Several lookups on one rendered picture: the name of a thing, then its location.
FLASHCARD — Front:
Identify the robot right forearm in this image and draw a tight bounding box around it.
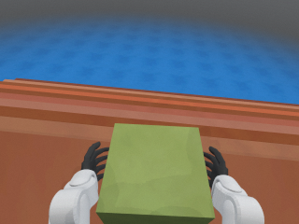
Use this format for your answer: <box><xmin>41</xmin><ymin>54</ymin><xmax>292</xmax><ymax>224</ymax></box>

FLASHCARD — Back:
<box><xmin>211</xmin><ymin>175</ymin><xmax>264</xmax><ymax>224</ymax></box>

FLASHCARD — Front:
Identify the robot left forearm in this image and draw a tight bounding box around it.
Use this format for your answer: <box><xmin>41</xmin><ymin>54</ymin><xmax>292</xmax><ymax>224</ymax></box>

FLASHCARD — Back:
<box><xmin>49</xmin><ymin>169</ymin><xmax>99</xmax><ymax>224</ymax></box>

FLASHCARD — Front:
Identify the robot right hand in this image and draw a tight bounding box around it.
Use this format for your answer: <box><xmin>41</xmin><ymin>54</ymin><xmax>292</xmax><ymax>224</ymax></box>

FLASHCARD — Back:
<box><xmin>203</xmin><ymin>147</ymin><xmax>229</xmax><ymax>189</ymax></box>

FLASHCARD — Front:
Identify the carton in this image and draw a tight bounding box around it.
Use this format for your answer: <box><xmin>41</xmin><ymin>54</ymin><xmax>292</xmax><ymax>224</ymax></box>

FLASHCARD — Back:
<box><xmin>95</xmin><ymin>123</ymin><xmax>215</xmax><ymax>224</ymax></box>

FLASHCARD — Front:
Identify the robot left hand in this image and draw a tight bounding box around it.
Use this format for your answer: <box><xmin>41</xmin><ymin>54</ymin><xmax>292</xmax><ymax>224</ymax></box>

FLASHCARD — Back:
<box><xmin>80</xmin><ymin>142</ymin><xmax>109</xmax><ymax>182</ymax></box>

